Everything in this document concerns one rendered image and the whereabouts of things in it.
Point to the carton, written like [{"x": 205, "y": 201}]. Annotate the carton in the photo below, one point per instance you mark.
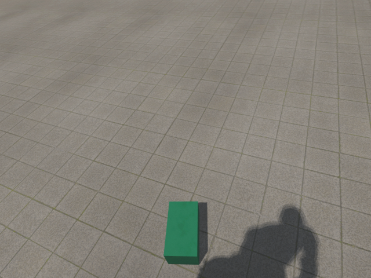
[{"x": 182, "y": 233}]

